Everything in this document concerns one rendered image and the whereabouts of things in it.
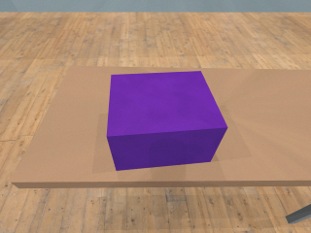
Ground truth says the table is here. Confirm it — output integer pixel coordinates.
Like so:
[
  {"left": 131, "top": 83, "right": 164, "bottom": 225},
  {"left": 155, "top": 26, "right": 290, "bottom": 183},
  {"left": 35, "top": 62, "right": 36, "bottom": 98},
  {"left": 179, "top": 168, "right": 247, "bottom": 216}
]
[{"left": 11, "top": 66, "right": 311, "bottom": 224}]

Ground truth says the carton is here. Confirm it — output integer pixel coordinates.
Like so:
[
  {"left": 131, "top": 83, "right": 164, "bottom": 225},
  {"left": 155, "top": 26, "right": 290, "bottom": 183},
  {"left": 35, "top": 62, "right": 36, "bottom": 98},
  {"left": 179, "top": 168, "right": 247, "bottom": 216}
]
[{"left": 106, "top": 71, "right": 228, "bottom": 171}]

